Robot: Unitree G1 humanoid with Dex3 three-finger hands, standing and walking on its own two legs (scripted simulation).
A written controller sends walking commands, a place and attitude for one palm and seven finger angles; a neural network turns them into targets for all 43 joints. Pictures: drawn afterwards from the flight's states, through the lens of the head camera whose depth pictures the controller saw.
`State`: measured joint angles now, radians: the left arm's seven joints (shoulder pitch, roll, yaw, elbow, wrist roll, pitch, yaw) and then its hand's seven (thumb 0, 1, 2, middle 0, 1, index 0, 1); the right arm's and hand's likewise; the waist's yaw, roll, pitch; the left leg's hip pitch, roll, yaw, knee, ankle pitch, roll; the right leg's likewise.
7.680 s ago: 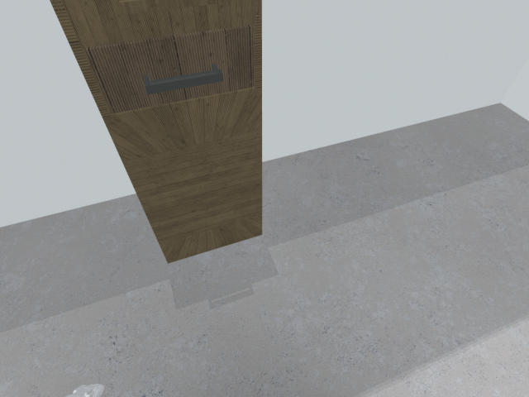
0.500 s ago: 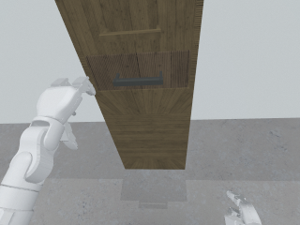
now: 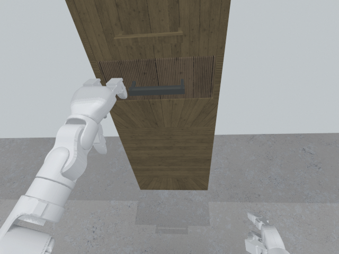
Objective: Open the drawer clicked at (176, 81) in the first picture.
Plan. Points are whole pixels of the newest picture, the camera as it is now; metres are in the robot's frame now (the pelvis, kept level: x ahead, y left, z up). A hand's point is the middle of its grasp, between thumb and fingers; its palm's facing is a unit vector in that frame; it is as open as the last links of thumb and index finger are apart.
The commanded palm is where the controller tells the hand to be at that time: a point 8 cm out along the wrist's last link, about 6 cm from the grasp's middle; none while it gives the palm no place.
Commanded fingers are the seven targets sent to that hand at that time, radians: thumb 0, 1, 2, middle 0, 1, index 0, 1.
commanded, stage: move the hooked fingers above the handle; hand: left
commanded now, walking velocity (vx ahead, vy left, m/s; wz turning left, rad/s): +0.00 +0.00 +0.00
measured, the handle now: (157, 86) +0.61 +0.13 +0.07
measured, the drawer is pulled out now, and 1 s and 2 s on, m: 0.00 0.00 0.00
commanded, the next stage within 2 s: lower the fingers behind the handle in 1.86 s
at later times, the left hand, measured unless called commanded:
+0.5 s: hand (130, 101) +0.45 +0.17 +0.13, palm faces +0.05 -0.03 -1.00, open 13.9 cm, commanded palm +0.43 +0.18 +0.20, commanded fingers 0.00 -0.50 0.30 -0.30 -1.20 -0.30 -1.20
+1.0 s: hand (142, 91) +0.52 +0.16 +0.12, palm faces +0.01 -0.03 -1.00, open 13.9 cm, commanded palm +0.51 +0.16 +0.18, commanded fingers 0.00 -0.50 0.30 -0.30 -1.20 -0.30 -1.20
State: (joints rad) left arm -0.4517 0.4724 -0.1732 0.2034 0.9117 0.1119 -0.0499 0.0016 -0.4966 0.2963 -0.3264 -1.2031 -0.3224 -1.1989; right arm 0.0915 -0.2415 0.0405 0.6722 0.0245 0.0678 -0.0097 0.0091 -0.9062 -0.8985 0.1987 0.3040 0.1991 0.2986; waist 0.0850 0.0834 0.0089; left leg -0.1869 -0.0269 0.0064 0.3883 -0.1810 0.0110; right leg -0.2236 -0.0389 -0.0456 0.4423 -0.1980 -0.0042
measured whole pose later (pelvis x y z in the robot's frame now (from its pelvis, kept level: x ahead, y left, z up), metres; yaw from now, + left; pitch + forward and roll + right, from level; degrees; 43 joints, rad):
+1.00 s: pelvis +0.04 +0.00 -0.01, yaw -1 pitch +8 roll +1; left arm -0.88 0.36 -0.21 0.84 0.98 0.15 0.09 0.00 -0.49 0.30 -0.32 -1.20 -0.32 -1.20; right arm 0.23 -0.25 -0.03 0.71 0.03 0.10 -0.02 0.01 -0.91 -0.90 0.20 0.30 0.20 0.30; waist -0.02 0.06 -0.07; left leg -0.36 -0.01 0.02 0.49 -0.28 0.01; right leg -0.39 -0.02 -0.03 0.53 -0.28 -0.01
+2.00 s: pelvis +0.05 -0.01 -0.01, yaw -2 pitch +12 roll +1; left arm -1.01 0.38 -0.13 1.05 1.02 0.16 0.15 0.00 -0.49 0.30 -0.32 -1.20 -0.32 -1.20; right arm 0.29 -0.26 -0.03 0.70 0.02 0.09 -0.02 0.00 -0.91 -0.90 0.20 0.30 0.20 0.30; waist -0.08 0.06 -0.11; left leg -0.43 0.01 0.04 0.51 -0.29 0.01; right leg -0.47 -0.01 -0.01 0.54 -0.28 -0.01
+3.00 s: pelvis +0.04 +0.00 -0.02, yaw -3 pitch +17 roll +0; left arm -0.99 0.37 -0.10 1.16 1.06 0.12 0.31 0.00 -0.49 0.30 -0.32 -1.20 -0.32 -1.20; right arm 0.35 -0.26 -0.05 0.73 0.00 0.05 -0.01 0.00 -0.91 -0.90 0.20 0.30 0.20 0.30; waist -0.12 0.05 -0.12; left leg -0.57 0.01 0.04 0.61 -0.32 0.01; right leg -0.60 0.00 -0.01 0.60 -0.29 0.00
